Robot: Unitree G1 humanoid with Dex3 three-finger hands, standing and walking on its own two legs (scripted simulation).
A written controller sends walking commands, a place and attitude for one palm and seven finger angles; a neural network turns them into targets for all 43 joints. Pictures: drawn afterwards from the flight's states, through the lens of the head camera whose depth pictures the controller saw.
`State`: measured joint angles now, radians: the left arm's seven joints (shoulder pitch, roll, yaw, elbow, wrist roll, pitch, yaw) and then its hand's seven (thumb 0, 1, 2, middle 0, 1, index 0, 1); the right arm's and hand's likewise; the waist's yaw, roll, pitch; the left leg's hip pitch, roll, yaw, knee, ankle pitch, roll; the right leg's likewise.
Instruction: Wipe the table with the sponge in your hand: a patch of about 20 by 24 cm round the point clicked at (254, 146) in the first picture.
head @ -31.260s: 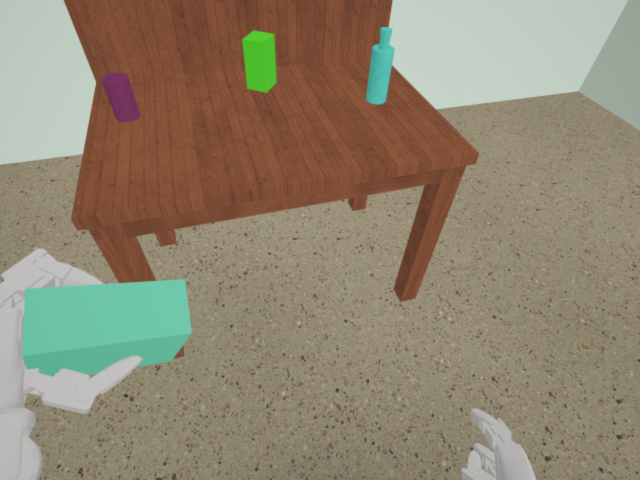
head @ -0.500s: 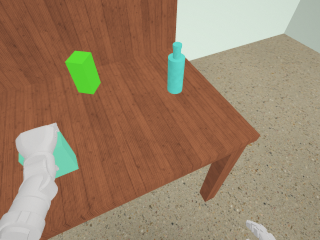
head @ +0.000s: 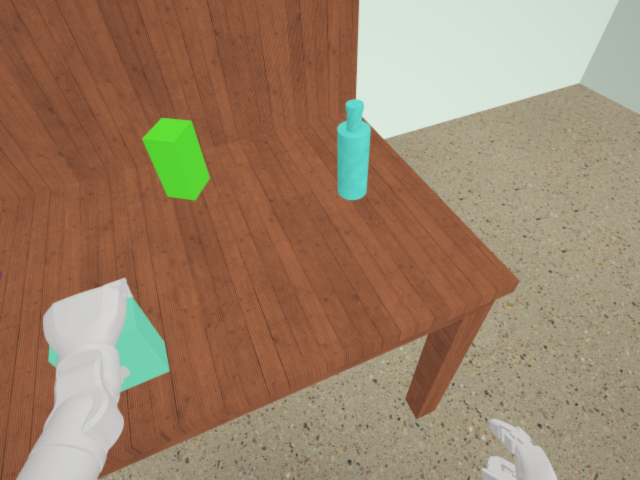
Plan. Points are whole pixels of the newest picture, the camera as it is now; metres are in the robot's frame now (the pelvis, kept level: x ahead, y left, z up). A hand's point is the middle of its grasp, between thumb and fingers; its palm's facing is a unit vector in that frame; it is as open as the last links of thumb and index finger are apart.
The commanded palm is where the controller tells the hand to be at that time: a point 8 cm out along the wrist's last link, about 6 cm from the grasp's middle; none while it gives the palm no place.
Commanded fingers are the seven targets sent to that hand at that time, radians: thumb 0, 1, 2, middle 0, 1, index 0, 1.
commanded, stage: wipe back along the first lane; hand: left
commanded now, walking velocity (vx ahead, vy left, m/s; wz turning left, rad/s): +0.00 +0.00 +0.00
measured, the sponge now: (120, 357) +0.27 +0.32 -0.03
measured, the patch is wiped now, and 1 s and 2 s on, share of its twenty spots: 1.00 1.00 1.00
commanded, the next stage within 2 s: lift the sponge slowly off the table in 0.04 s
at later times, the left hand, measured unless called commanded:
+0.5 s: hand (107, 350) +0.26 +0.31 +0.01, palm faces -0.08 -0.04 -1.00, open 9.8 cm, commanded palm +0.23 +0.29 +0.07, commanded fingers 0.00 0.10 1.30 -1.20 -1.60 -1.20 -1.60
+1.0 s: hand (101, 356) +0.25 +0.31 +0.03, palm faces -0.06 -0.07 -1.00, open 9.8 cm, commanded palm +0.23 +0.30 +0.10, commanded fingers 0.00 0.10 1.30 -1.20 -1.60 -1.20 -1.60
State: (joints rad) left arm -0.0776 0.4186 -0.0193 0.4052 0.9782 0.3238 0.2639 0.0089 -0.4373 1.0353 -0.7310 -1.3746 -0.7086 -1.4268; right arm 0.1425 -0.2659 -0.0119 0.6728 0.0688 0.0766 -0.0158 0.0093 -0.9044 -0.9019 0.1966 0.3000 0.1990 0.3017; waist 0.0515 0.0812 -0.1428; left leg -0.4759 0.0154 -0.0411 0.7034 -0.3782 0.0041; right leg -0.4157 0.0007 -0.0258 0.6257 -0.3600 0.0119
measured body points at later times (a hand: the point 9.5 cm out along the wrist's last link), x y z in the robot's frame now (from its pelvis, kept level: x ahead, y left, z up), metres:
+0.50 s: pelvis -0.01 -0.01 +0.00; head +0.01 -0.03 +0.45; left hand +0.26 +0.31 +0.07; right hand +0.17 -0.24 -0.11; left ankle -0.02 +0.12 -0.72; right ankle -0.03 -0.13 -0.72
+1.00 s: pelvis -0.01 -0.01 +0.01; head -0.01 -0.03 +0.46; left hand +0.24 +0.30 +0.09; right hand +0.19 -0.24 -0.09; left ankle -0.02 +0.12 -0.72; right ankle -0.03 -0.13 -0.72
